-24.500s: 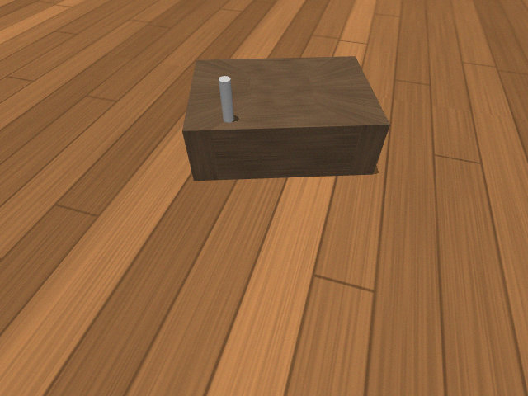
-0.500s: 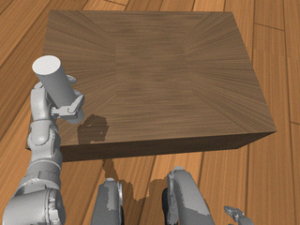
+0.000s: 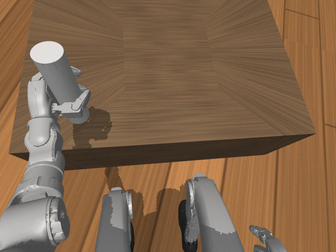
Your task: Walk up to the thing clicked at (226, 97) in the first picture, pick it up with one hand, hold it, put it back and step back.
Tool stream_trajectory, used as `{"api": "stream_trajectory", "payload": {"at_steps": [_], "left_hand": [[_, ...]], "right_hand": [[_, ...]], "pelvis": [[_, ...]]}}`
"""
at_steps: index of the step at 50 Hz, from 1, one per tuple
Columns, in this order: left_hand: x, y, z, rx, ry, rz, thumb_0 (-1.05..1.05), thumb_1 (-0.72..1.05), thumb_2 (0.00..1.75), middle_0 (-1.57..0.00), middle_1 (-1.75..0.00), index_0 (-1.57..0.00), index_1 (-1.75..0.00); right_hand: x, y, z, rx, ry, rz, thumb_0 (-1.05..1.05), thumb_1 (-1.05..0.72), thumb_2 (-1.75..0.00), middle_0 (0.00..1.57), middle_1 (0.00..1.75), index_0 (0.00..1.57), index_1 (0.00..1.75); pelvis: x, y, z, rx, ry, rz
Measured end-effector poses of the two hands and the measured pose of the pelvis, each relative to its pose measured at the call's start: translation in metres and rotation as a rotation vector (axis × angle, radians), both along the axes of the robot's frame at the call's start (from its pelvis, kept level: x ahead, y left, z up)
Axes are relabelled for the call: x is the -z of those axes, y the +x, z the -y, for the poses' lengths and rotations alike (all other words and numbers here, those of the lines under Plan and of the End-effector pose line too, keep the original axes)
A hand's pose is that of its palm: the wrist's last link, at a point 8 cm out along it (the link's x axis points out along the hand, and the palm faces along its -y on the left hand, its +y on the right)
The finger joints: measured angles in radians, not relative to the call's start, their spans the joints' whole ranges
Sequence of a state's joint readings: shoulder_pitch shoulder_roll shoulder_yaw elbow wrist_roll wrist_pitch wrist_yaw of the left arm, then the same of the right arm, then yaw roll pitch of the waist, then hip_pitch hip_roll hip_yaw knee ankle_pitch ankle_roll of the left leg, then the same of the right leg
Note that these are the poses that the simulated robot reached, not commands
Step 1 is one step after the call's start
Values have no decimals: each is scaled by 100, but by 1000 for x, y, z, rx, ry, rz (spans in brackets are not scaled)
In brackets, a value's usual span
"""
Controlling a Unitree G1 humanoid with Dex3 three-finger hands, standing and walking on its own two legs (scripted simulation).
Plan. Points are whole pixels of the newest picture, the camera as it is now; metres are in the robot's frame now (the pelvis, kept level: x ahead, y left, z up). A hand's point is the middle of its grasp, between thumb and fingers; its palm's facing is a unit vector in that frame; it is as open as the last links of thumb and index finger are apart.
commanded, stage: crouch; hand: left
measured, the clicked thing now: (66, 90) +0.48 +0.19 +0.01
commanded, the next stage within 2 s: lower in 0.04 s
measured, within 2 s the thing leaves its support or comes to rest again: rests again in 1.70 s
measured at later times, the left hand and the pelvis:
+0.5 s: hand (81, 104) +0.49 +0.18 -0.07, palm faces +0.06 -1.00 -0.03, open 7.4 cm; pelvis -0.01 +0.00 -0.05, yaw +0 degrees
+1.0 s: hand (85, 109) +0.49 +0.18 -0.11, palm faces +0.04 -1.00 -0.03, open 7.4 cm; pelvis -0.02 +0.00 -0.09, yaw +0 degrees
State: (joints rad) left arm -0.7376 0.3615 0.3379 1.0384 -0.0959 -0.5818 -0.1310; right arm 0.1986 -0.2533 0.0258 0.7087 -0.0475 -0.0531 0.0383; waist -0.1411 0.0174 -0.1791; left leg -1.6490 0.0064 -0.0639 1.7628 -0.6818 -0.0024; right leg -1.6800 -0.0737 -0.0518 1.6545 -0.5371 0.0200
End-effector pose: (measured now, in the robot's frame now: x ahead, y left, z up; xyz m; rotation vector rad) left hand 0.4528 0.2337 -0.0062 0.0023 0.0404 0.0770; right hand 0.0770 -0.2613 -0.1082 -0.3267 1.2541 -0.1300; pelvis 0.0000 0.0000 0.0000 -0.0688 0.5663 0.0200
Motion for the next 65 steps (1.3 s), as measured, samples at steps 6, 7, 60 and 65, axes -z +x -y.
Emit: {"api": "stream_trajectory", "payload": {"at_steps": [6,7,60,65], "left_hand": [[9,4,1,-5,6,0,-1,-7,114,-93,-109,-85,-109],[11,5,2,-5,8,-2,-1,-7,114,-93,-109,-85,-109],[105,13,0,34,31,-5,-1,-7,114,-93,-110,-85,-109],[105,14,0,34,32,-2,0,-7,111,-94,-109,-86,-108]], "right_hand": [[12,-4,-4,2,13,-12,1,-92,-91,20,30,20,30],[14,-5,-4,3,15,-14,1,-92,-91,20,30,20,30],[98,-31,4,-28,-15,-90,1,-91,-91,20,30,20,30],[101,-33,5,-29,-14,-92,1,-92,-90,20,30,20,30]], "pelvis": [[9,-2,0,1,2,-10],[11,-2,0,1,3,-12],[100,-22,-1,-13,-7,-43],[104,-24,-1,-13,-7,-40]]}}
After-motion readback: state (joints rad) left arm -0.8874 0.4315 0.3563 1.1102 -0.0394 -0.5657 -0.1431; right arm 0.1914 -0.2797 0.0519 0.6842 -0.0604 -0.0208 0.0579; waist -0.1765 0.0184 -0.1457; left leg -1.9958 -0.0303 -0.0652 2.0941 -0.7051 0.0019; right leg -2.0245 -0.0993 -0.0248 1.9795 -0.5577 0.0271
